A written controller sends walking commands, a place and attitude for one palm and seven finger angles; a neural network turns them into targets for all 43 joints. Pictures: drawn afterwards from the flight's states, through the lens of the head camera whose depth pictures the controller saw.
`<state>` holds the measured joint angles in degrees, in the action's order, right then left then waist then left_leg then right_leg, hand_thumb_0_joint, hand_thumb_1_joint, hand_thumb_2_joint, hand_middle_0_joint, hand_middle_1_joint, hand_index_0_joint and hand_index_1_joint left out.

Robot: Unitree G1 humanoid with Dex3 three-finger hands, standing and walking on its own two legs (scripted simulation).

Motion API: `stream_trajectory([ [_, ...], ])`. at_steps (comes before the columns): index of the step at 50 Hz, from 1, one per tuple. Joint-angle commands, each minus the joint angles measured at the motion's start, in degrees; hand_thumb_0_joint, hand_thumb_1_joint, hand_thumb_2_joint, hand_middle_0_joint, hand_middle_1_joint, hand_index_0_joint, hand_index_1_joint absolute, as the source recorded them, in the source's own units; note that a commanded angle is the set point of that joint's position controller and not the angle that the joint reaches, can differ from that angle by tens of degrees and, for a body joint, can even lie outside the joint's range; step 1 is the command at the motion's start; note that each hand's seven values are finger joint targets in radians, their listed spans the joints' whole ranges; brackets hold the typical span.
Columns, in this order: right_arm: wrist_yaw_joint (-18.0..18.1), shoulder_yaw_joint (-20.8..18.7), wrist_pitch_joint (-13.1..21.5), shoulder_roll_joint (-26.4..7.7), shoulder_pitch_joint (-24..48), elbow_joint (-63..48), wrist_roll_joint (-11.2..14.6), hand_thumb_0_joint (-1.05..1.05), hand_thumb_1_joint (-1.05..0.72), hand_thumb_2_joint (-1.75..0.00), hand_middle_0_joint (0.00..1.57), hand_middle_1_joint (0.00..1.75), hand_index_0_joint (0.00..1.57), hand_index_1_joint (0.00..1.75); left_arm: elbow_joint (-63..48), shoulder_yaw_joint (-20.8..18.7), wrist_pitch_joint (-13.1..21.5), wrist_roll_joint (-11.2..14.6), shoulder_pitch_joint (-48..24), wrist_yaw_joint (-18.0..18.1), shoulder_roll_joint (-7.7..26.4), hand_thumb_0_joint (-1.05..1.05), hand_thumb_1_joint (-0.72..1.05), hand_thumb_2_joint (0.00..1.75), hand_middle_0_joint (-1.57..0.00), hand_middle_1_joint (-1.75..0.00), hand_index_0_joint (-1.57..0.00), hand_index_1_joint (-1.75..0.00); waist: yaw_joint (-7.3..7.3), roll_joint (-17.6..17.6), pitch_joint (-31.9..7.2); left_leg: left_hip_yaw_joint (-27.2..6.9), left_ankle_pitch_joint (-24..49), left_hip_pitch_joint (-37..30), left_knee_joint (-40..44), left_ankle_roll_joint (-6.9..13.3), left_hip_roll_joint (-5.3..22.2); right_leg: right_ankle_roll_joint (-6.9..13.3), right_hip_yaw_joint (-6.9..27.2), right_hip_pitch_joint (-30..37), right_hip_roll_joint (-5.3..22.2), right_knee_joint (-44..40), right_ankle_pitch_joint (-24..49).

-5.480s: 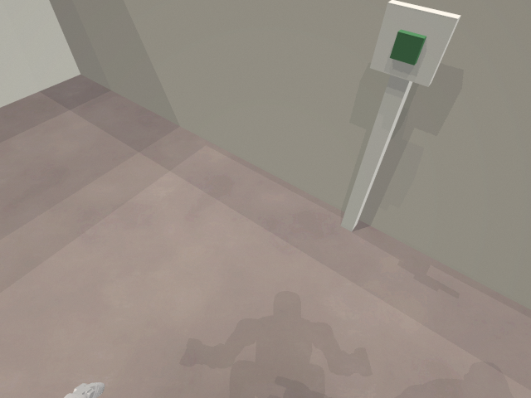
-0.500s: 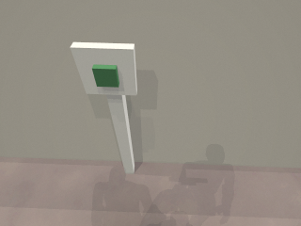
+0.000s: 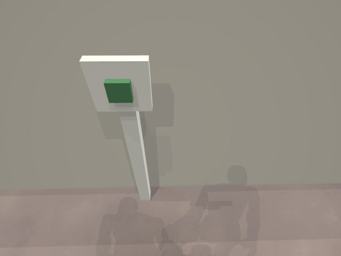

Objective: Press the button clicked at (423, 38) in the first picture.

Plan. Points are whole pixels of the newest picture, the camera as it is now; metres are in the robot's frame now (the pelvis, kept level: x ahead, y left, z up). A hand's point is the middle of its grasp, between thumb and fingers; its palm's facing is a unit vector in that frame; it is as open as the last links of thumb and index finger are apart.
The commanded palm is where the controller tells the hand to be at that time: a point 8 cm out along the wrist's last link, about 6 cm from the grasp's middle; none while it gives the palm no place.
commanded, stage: come to a stop and stand still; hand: left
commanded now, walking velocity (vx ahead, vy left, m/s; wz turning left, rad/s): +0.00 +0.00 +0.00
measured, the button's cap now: (119, 90) +0.53 +0.18 +0.10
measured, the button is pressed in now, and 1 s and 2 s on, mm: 0 0 0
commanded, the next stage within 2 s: look again from close up in 0.36 s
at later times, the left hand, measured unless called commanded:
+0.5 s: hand out of the picture -0.05 +0.13 -0.18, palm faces +0.03 -0.99 -0.16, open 7.4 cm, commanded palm none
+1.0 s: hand out of the picture +0.01 +0.16 -0.18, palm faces +0.01 -0.98 -0.21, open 7.4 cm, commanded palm none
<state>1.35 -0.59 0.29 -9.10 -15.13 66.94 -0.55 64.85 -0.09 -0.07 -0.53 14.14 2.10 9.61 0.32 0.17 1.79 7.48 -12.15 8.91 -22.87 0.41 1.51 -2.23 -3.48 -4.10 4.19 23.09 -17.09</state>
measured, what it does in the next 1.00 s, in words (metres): stands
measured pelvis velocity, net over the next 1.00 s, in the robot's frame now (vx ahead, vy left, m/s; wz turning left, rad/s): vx -0.01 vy -0.01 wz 0.00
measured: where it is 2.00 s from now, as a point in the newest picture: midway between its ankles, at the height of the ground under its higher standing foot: outside the picture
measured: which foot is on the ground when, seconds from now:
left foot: down 0.00-1.00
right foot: down 0.00-1.00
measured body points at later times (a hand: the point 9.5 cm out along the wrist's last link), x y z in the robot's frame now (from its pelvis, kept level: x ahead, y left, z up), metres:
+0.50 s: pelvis -0.02 -0.02 +0.00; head -0.01 -0.02 +0.45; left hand -0.05 +0.19 -0.16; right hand -0.03 -0.23 -0.17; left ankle +0.00 +0.11 -0.74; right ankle -0.05 -0.14 -0.74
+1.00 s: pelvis -0.01 -0.01 -0.01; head +0.00 -0.01 +0.44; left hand +0.01 +0.22 -0.17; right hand -0.01 -0.24 -0.17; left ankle +0.00 +0.11 -0.74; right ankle -0.05 -0.14 -0.74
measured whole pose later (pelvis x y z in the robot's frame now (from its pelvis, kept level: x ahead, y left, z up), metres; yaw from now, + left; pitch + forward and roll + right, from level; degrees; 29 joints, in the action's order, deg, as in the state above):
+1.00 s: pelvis -0.01 -0.01 -0.01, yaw +0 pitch -1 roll +0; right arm 0.6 0.0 0.4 -8.9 -16.1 62.6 -0.9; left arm 61.0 0.5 0.7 -0.8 15.9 2.0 9.8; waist 0.4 0.5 1.1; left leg 5.9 -14.7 14.7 -30.3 -0.6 3.3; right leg -0.7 -3.8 -9.6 2.7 30.1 -19.8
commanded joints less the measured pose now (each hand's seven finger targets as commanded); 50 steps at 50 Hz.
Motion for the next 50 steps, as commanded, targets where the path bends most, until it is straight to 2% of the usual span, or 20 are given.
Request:
stream_trajectory([
  [1, 0.42, -0.70, 0.65, -5.72, -2.76, -1.54, 0.09, 0.00, -0.90, -0.90, 0.20, 0.30, 0.20, 0.30, -0.36, -0.85, 0.32, 0.01, 5.18, 0.14, 4.65, 0.00, 0.90, 0.90, -0.20, -0.30, -0.20, -0.30, -0.70, 0.71, 3.66, -6.48, 8.54, -0.48, 5.10, 0.40, 5.99, 1.93, 2.28, -5.35, 3.05, -4.85, 7.10],
  [5, 0.46, -0.72, 0.72, -4.92, -3.85, -1.04, 0.07, 0.00, -0.90, -0.90, 0.20, 0.30, 0.20, 0.30, -0.07, -0.82, 0.47, 0.07, 5.99, 0.20, 4.11, 0.00, 0.90, 0.90, -0.20, -0.30, -0.20, -0.30, -0.55, -0.40, 2.71, -6.30, 7.27, -0.72, 5.14, 0.36, 5.74, 2.23, 2.61, -5.45, 3.00, -5.02, 7.03],
  [7, 0.45, -0.77, 0.69, -4.64, -4.22, -0.87, 0.11, 0.00, -0.90, -0.90, 0.20, 0.30, 0.20, 0.30, 0.02, -0.75, 0.61, 0.04, 6.49, 0.28, 3.81, 0.00, 0.90, 0.90, -0.20, -0.30, -0.20, -0.30, -0.51, 0.50, 3.28, -6.12, 7.07, -0.73, 4.87, 0.39, 5.84, 2.34, 2.69, -6.15, 2.97, -5.25, 6.93],
  [22, 0.66, -1.18, 0.55, -3.61, -4.99, -0.87, 0.14, 0.00, -0.90, -0.90, 0.20, 0.30, 0.20, 0.30, 1.07, -0.70, 1.12, -0.22, 9.11, 0.49, 2.16, 0.00, 0.90, 0.90, -0.20, -0.30, -0.20, -0.30, -0.05, -0.04, 4.36, -5.56, 4.60, -0.77, 3.75, 0.16, 5.92, 2.85, 3.85, -9.22, 2.39, -6.08, 5.83],
  [23, -0.43, -0.46, 1.55, -4.88, 0.82, -5.78, 0.12, 0.00, -0.90, -0.90, 0.20, 0.30, 0.20, 0.30, 0.97, 0.00, 2.87, -1.39, 11.15, 2.15, 3.85, 0.00, 0.90, 0.90, -0.20, -0.30, -0.20, -0.30, -2.14, 4.67, 6.82, -4.59, 7.11, 7.91, -9.89, -1.53, 5.97, 2.56, 7.48, -10.08, 5.82, -5.37, 28.05],
  [24, -0.83, -0.58, 0.62, -1.63, -2.59, -7.33, 0.02, 0.00, -0.90, -0.90, 0.20, 0.30, 0.20, 0.30, -1.93, -0.60, 3.25, -0.85, 8.48, 1.82, 6.00, 0.00, 0.90, 0.90, -0.20, -0.30, -0.20, -0.30, 1.63, 5.37, 2.97, -5.04, -4.77, 5.63, -8.37, -0.74, 3.54, 4.27, 7.20, -10.47, 7.39, -5.67, 16.29],
  [25, -0.93, -0.69, 0.36, -2.40, -5.14, -6.64, -0.27, 0.00, -0.90, -0.90, 0.20, 0.30, 0.20, 0.30, -3.11, -0.48, 3.17, -0.71, 5.54, 1.47, 5.19, 0.00, 0.90, 0.90, -0.20, -0.30, -0.20, -0.30, 2.60, 3.07, 2.29, -5.08, -4.07, 4.20, -7.86, -0.66, 3.54, 5.22, 5.89, -13.76, 5.48, -5.25, 0.66],
  [26, -1.09, -0.59, 0.77, -2.58, -6.38, -6.77, -0.79, 0.00, -0.90, -0.90, 0.20, 0.30, 0.20, 0.30, -4.04, -0.71, 3.18, -0.74, 4.65, 1.16, 4.37, 0.00, 0.90, 0.90, -0.20, -0.30, -0.20, -0.30, 2.58, -3.06, 0.61, -5.91, 0.23, 3.14, -7.09, -0.34, 3.54, 5.52, 4.59, -14.24, 3.91, -2.37, -0.66],
  [27, -0.97, -0.58, 0.83, -3.03, -6.22, -6.85, -0.72, 0.00, -0.90, -0.90, 0.20, 0.30, 0.20, 0.30, -4.37, -0.63, 2.95, -0.45, 5.41, 0.94, 4.43, 0.00, 0.90, 0.90, -0.20, -0.30, -0.20, -0.30, 2.05, -5.35, 0.98, -6.29, 0.66, 4.34, -5.71, 0.08, 4.22, 5.25, 4.07, -14.01, 2.53, -0.84, -2.55],
  [28, -0.82, -0.58, 0.83, -3.42, -5.95, -7.43, -0.64, 0.00, -0.90, -0.90, 0.20, 0.30, 0.20, 0.30, -4.41, -0.57, 2.60, -0.43, 6.06, 0.80, 4.09, 0.00, 0.90, 0.90, -0.20, -0.30, -0.20, -0.30, 1.48, -4.85, 1.35, -7.08, -0.12, 6.01, -4.53, 0.56, 4.62, 5.02, 3.66, -13.34, 1.59, 0.22, -3.33],
  [30, -0.64, -0.57, 0.77, -4.03, -4.96, -8.41, -0.51, 0.00, -0.90, -0.90, 0.20, 0.30, 0.20, 0.30, -4.53, -0.36, 2.11, -0.47, 7.06, 0.64, 3.41, 0.00, 0.90, 0.90, -0.20, -0.30, -0.20, -0.30, 0.61, -1.29, 2.02, -7.52, -1.39, 7.57, -3.39, 1.09, 4.85, 4.80, 3.51, -12.67, 1.05, 0.76, -3.63],
  [32, -0.64, -0.58, 0.71, -4.34, -4.90, -8.70, -0.58, 0.00, -0.90, -0.90, 0.20, 0.30, 0.20, 0.30, -4.86, -0.34, 1.81, -0.58, 6.84, 0.51, 3.40, 0.00, 0.90, 0.90, -0.20, -0.30, -0.20, -0.30, 0.39, 0.58, 3.19, -7.67, -1.39, 8.23, -2.71, 1.24, 4.83, 4.51, 3.09, -12.67, 0.90, 1.09, -3.43],
  [37, -0.49, -0.37, 0.86, -4.88, -4.07, -8.21, -0.50, 0.00, -0.90, -0.90, 0.20, 0.30, 0.20, 0.30, -5.31, -0.43, 1.46, -0.44, 6.76, 0.35, 4.28, 0.00, 0.90, 0.90, -0.20, -0.30, -0.20, -0.30, -0.31, -0.20, 3.15, -7.33, 1.51, 7.30, -2.07, 1.30, 4.92, 3.94, 2.62, -11.34, 1.09, 1.30, -0.01],
  [39, -0.49, -0.33, 0.73, -4.95, -3.80, -8.22, -0.46, 0.00, -0.90, -0.90, 0.20, 0.30, 0.20, 0.30, -5.46, -0.47, 1.35, -0.44, 6.34, 0.28, 4.74, 0.00, 0.90, 0.90, -0.20, -0.30, -0.20, -0.30, -0.25, 0.75, 4.41, -6.99, 0.90, 7.48, -1.69, 1.15, 4.65, 3.97, 3.02, -11.87, 1.20, 0.64, -0.37],
  [41, -0.46, -0.24, 0.82, -4.98, -3.91, -7.70, -0.49, 0.00, -0.90, -0.90, 0.20, 0.30, 0.20, 0.30, -5.52, -0.48, 1.36, -0.40, 6.38, 0.26, 4.99, 0.00, 0.90, 0.90, -0.20, -0.30, -0.20, -0.30, -0.37, -0.65, 3.08, -7.01, 2.52, 6.27, -1.47, 1.22, 4.83, 3.87, 2.78, -10.88, 1.22, 0.81, 1.43],
  [44, -0.34, -0.21, 1.05, -5.25, -3.51, -7.24, -0.39, 0.00, -0.90, -0.90, 0.20, 0.30, 0.20, 0.30, -5.35, -0.66, 1.48, -0.33, 6.38, 0.20, 5.65, 0.00, 0.90, 0.90, -0.20, -0.30, -0.20, -0.30, -0.58, -0.43, 1.31, -6.28, 6.31, 4.74, -2.22, 1.10, 4.95, 3.76, 2.85, -9.38, 1.60, 1.26, 6.02],
  [46, -0.28, -0.23, 0.97, -5.31, -3.30, -7.05, -0.37, 0.00, -0.90, -0.90, 0.20, 0.30, 0.20, 0.30, -5.35, -0.64, 1.41, -0.37, 6.17, 0.19, 5.72, 0.00, 0.90, 0.90, -0.20, -0.30, -0.20, -0.30, -0.49, 0.37, 1.47, -6.23, 6.02, 4.43, -2.05, 1.06, 5.08, 3.68, 2.79, -9.26, 1.52, 0.97, 6.26],
  [50, -0.15, -0.23, 1.10, -5.43, -3.03, -6.42, -0.30, 0.00, -0.90, -0.90, 0.20, 0.30, 0.20, 0.30, -4.96, -0.84, 1.35, -0.33, 6.08, 0.13, 5.85, 0.00, 0.90, 0.90, -0.20, -0.30, -0.20, -0.30, -0.59, -1.15, 1.02, -5.99, 7.74, 3.67, -1.80, 1.07, 5.20, 3.71, 2.87, -8.76, 1.65, 1.11, 7.92],
])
